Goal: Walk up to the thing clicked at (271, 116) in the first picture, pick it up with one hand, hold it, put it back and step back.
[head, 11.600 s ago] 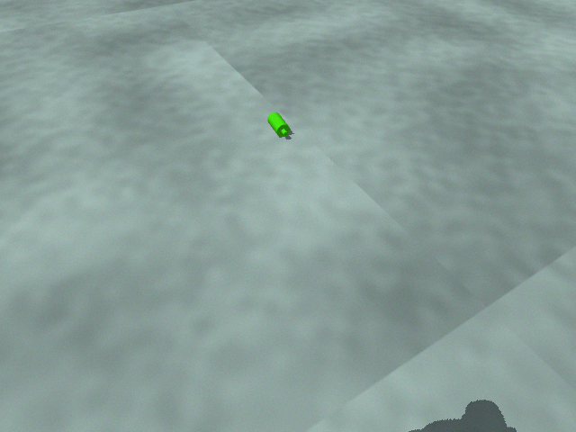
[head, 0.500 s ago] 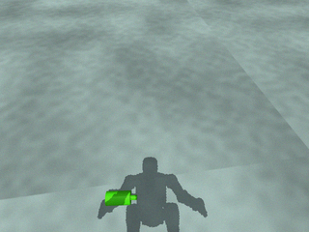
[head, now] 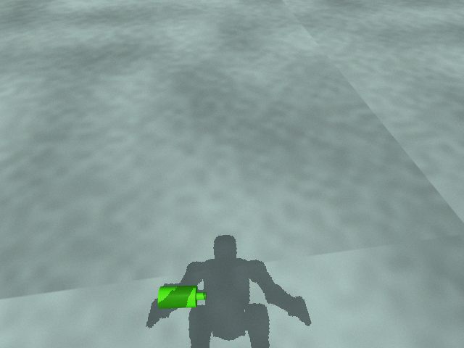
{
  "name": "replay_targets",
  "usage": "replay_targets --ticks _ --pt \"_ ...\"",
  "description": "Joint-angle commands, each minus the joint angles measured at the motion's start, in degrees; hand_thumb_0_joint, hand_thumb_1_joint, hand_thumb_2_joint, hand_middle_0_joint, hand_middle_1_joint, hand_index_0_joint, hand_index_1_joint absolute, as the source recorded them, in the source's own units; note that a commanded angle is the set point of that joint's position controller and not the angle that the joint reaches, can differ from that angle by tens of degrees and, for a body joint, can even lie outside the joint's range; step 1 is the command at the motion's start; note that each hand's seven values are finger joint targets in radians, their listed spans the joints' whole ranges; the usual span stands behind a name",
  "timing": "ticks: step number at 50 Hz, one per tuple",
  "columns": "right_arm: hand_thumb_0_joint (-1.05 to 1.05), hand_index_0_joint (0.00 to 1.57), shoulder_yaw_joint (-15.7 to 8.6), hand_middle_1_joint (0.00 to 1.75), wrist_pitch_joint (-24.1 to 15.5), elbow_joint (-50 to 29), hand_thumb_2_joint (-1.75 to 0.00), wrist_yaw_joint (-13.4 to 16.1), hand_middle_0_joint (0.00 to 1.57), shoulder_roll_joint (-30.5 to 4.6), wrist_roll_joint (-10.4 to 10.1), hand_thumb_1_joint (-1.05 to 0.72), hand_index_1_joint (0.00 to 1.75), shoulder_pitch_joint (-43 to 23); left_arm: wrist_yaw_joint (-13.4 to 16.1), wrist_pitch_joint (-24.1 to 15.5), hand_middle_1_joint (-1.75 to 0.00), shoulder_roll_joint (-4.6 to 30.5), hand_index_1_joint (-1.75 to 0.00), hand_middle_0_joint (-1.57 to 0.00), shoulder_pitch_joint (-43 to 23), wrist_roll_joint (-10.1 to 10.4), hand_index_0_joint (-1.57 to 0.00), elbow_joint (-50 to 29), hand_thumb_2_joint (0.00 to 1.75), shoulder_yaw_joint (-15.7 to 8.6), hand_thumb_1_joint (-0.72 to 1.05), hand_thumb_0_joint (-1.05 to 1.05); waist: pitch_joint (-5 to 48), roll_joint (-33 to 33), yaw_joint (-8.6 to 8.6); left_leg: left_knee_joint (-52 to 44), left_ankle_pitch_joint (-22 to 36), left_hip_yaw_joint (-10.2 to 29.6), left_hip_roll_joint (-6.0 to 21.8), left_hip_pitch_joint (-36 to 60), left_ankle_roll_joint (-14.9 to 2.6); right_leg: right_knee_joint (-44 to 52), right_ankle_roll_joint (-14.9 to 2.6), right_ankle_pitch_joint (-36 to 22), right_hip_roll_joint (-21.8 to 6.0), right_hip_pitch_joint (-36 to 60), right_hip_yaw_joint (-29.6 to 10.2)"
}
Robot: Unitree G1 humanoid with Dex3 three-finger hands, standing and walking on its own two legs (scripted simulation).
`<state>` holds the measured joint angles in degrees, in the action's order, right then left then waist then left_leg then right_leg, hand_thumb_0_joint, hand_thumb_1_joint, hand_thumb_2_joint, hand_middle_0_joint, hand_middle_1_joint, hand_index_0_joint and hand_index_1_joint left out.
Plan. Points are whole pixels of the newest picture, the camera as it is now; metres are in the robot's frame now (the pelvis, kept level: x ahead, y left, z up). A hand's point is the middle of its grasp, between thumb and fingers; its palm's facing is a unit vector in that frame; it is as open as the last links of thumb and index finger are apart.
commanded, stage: stand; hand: left
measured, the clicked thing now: (183, 296) +0.47 +0.20 -0.74
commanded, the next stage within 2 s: walk up in 0.02 s
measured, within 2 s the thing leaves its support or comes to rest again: neither
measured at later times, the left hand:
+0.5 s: hand out of the picture +0.12 +0.18 -0.16, palm faces -0.02 -0.94 -0.35, open 7.4 cm
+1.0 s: hand out of the picture +0.15 +0.23 -0.16, palm faces +0.02 -0.92 -0.39, open 7.4 cm
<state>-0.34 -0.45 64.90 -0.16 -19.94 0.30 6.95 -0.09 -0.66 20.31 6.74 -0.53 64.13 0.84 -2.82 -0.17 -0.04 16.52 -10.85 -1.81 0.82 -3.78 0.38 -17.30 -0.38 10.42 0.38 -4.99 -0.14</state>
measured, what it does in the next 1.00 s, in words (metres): steps on the spot: right foot, then left foot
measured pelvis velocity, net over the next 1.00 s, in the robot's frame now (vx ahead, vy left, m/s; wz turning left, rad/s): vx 0.06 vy -0.04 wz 0.03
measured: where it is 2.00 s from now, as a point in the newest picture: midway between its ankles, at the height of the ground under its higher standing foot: outside the picture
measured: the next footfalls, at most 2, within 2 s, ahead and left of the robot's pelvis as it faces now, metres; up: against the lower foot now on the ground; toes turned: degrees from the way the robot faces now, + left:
right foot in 0.28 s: +0.10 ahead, -0.18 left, +0.00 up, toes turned +0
left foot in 0.64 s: +0.10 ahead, +0.08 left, +0.00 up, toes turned +1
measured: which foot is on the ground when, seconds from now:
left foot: down 0.00-0.30, up 0.32-0.62, down 0.64-1.00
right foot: down 0.00-0.08, up 0.10-0.26, down 0.28-1.00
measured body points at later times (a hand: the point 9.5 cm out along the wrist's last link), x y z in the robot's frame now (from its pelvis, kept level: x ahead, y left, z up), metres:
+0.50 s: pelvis +0.04 -0.07 -0.02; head +0.08 -0.08 +0.43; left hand +0.12 +0.23 -0.13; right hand +0.08 -0.40 -0.15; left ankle +0.02 +0.07 -0.71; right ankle +0.07 -0.19 -0.75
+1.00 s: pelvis +0.06 -0.04 -0.01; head +0.09 -0.05 +0.43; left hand +0.14 +0.28 -0.13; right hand +0.20 -0.34 -0.14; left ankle +0.06 +0.07 -0.75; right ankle +0.07 -0.18 -0.75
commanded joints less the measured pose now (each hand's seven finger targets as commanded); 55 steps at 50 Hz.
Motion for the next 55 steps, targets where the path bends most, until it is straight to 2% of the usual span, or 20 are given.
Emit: replay_targets --ticks 1,3,5,10,13,14,15,16,17,20,25,29,31,32,33,35,38,40,45,55 --pt "0.0 0.2 -4.28 0.3 -2.21 -4.81 -0.9 1.22 0.2 -15.35 0.74 -0.9 0.3 3.88 -0.38 -0.47 -0.3 15.05 -0.3 -0.2 -0.58 -1.22 -0.2 -5.78 0.9 -5.97 0.9 0.0 6.8 4.24 -1.58 0.74 2.11 6.38 7.42 4.98 -4.1 -3.02 -2.39 -1.81 -3.87 -2.51 -4.04" --pt "0.0 0.2 -6.21 0.3 -2.56 -4.08 -0.9 1.8 0.2 -18.89 1.02 -0.9 0.3 8.41 -1.26 0.68 -0.3 12.3 -0.3 -0.2 -3.12 -1.82 -0.2 -7.33 0.9 -6.03 0.9 0.0 2.41 -3.95 -3.8 -3.61 -9.21 15.44 15.34 8.73 -9.87 -13.19 -2.01 13.94 -0.65 -16.66 -0.4" --pt "0.0 0.2 -7.71 0.3 -3.25 -6.87 -0.9 2.21 0.2 -20.37 1.62 -0.9 0.3 7.84 -1.94 1.64 -0.3 12.81 -0.3 -0.2 -3.03 -2.26 -0.2 -9.78 0.9 -7.09 0.9 0.0 -3.71 -5.15 -3.28 -7.68 -13.45 22.88 23.75 2.02 -15.68 -30.34 -1.37 19.9 -3.21 -23.77 -5.14" --pt "0.0 0.2 -7.16 0.3 -3.66 -11.76 -0.9 1.66 0.2 -17.28 2.26 -0.9 0.3 3.98 -3.23 1.19 -0.3 11.88 -0.3 -0.2 0.43 -1.29 -0.2 -11.36 0.9 -7.38 0.9 0.0 -3.05 -8.5 -0.84 -1.02 3.83 9.36 16.64 -0.43 -11.55 -22.65 -0.51 16.0 -4.7 -17.95 -3.46" --pt "0.0 0.2 -5.72 0.3 -1.94 -14.22 -0.9 0.71 0.2 -14.08 1.53 -0.9 0.3 -0.49 -2.3 0.17 -0.3 9.79 -0.3 -0.2 7.76 -1.23 -0.2 -8.5 0.9 -7.18 0.9 0.0 -0.69 -7.21 2.89 10.08 4.07 0.68 9.1 -13.0 -6.36 -8.64 -0.04 -0.49 0.0 2.59 2.7" --pt "0.0 0.2 -4.52 0.3 -1.3 -14.39 -0.9 0.69 0.2 -11.26 0.92 -0.9 0.3 1.41 -1.54 -0.18 -0.3 12.11 -0.3 -0.2 9.56 -1.4 -0.2 -7.62 0.9 -7.84 0.9 0.0 0.49 0.66 3.39 16.7 -2.74 -1.62 5.49 -16.26 -3.62 -4.73 -0.13 -4.04 -1.28 6.52 -0.82" --pt "0.0 0.2 -3.06 0.3 -0.7 -15.12 -0.9 0.75 0.2 -7.38 0.35 -0.9 0.3 4.11 -0.66 -0.74 -0.3 17.18 -0.3 -0.2 9.96 -1.82 -0.2 -8.34 0.9 -8.83 0.9 0.0 1.65 15.34 3.29 25.91 -20.27 -2.73 -0.3 -20.18 -0.69 3.61 -2.78 -0.54 -12.98 4.37 -17.16" --pt "0.0 0.2 -3.92 0.3 0.54 -13.78 -0.9 1.13 0.2 -10.22 -0.02 -0.9 0.3 5.79 -0.37 -0.83 -0.3 19.9 -0.3 -0.2 6.28 -1.79 -0.2 -10.36 0.9 -8.64 0.9 0.0 2.4 10.49 2.73 33.79 -26.6 5.61 -1.28 -14.71 -0.69 7.66 -9.83 15.01 -20.59 -5.65 -27.87" --pt "0.0 0.2 -4.7 0.3 0.89 -12.72 -0.9 1.1 0.2 -12.84 -0.21 -0.9 0.3 6.28 -0.26 -0.77 -0.3 19.46 -0.3 -0.2 3.53 -1.81 -0.2 -11.27 0.9 -8.36 0.9 0.0 -0.55 7.24 1.84 37.4 -25.59 8.0 -0.55 -13.87 -0.98 6.09 -12.67 16.73 -20.22 -8.65 -27.53" --pt "0.0 0.2 -4.33 0.3 1.06 -10.75 -0.9 1.23 0.2 -12.85 -0.36 -0.9 0.3 9.41 0.68 -1.25 -0.3 15.83 -0.3 -0.2 0.9 -0.91 -0.2 -12.52 0.9 -7.5 0.9 0.0 0.41 7.66 0.38 37.49 -21.02 10.33 1.81 -19.33 -1.23 1.7 -10.59 3.0 -16.11 -2.54 -17.04" --pt "0.0 0.2 -4.87 0.3 1.65 -11.43 -0.9 0.95 0.2 -13.28 0.84 -0.9 0.3 8.42 1.37 -1.99 -0.3 16.82 -0.3 -0.2 2.53 -0.76 -0.2 -13.54 0.9 -7.89 0.9 0.0 2.13 6.09 1.09 30.1 -17.8 7.71 2.47 -16.73 -0.82 -3.24 -12.94 -17.7 -19.23 -2.41 -13.2" --pt "0.0 0.2 -5.75 0.3 1.52 -11.7 -0.9 0.39 0.2 -12.91 1.15 -0.9 0.3 8.82 1.57 -1.58 -0.3 16.58 -0.3 -0.2 -0.33 -0.19 -0.2 -14.68 0.9 -7.3 0.9 0.0 4.53 6.58 -0.35 20.05 -11.26 3.88 1.01 -10.0 -1.37 -10.27 -11.1 -24.36 -17.65 -5.13 -9.03" --pt "0.0 0.2 -6.18 0.3 0.91 -11.17 -0.9 0.27 0.2 -12.92 1.26 -0.9 0.3 10.02 1.46 -0.96 -0.3 15.45 -0.3 -0.2 -2.26 0.54 -0.2 -14.81 0.9 -6.54 0.9 0.0 5.2 5.76 -1.93 9.91 -0.25 3.1 0.45 -4.03 -2.05 -14.03 -7.71 -18.04 -14.83 -8.97 -6.51" --pt "0.0 0.2 -6.73 0.3 0.49 -11.9 -0.9 0.39 0.2 -15.15 1.76 -0.9 0.3 8.75 1.36 -0.7 -0.3 13.23 -0.3 -0.2 -1.7 0.84 -0.2 -15.08 0.9 -5.82 0.9 0.0 5.5 0.79 -1.34 6.62 7.31 10.02 5.22 -3.02 -3.57 -17.0 -4.82 -11.2 -11.36 -11.67 -4.46" --pt "0.0 0.2 -7.04 0.3 -0.02 -13.61 -0.9 0.25 0.2 -18.16 1.52 -0.9 0.3 3.93 1.26 -0.3 -0.3 11.29 -0.3 -0.2 -1.59 1.37 -0.2 -14.8 0.9 -5.31 0.9 0.0 4.12 -5.3 0.46 3.88 8.32 20.13 11.91 -7.45 -7.47 -20.14 -1.43 2.79 -3.94 -12.58 -0.41" --pt "0.0 0.2 -6.12 0.3 -0.41 -14.0 -0.9 -0.12 0.2 -17.6 0.71 -0.9 0.3 -0.34 1.37 0.12 -0.3 12.39 -0.3 -0.2 0.22 0.87 -0.2 -11.66 0.9 -5.55 0.9 0.0 3.24 -7.31 1.39 5.25 10.08 20.89 15.28 -13.87 -13.09 -23.01 -1.18 16.97 -1.35 -5.17 0.53" --pt "0.0 0.2 -4.53 0.3 -0.06 -13.57 -0.9 0.05 0.2 -13.8 -0.17 -0.9 0.3 -2.2 1.45 -1.39 -0.3 13.14 -0.3 -0.2 2.57 0.84 -0.2 -9.13 0.9 -5.3 0.9 0.0 5.49 -6.98 2.63 12.81 18.52 9.93 7.56 -10.51 -5.58 -11.64 -2.25 -7.78 -5.76 -0.9 -2.49" --pt "0.0 0.2 -4.66 0.3 0.61 -12.92 -0.9 0.15 0.2 -13.82 -0.49 -0.9 0.3 0.3 1.34 -1.73 -0.3 16.65 -0.3 -0.2 -0.45 0.42 -0.2 -9.62 0.9 -5.61 0.9 0.0 6.36 -2.97 -0.09 14.79 10.07 7.44 3.49 -7.36 -3.04 -9.6 -5.3 -11.98 -11.1 -3.94 -8.27" --pt "0.0 0.2 -4.56 0.3 0.43 -11.51 -0.9 -0.26 0.2 -13.89 -0.33 -0.9 0.3 -2.24 1.14 -1.34 -0.3 13.88 -0.3 -0.2 -3.63 0.44 -0.2 -8.67 0.9 -4.09 0.9 0.0 5.22 0.86 -0.06 8.59 11.6 10.25 6.65 -4.5 -4.95 -9.59 -2.25 -7.61 -6.63 -5.63 -3.52" --pt "0.0 0.2 -3.88 0.3 0.45 -9.34 -0.9 -0.57 0.2 -13.24 -0.33 -0.9 0.3 -5.98 0.96 -1.46 -0.3 13.82 -0.3 -0.2 -3.76 0.38 -0.2 -6.01 0.9 -3.6 0.9 0.0 5.22 -0.26 0.62 2.94 9.45 8.85 5.93 -2.32 -3.32 -3.84 -1.05 -7.24 -7.62 -1.96 -3.75"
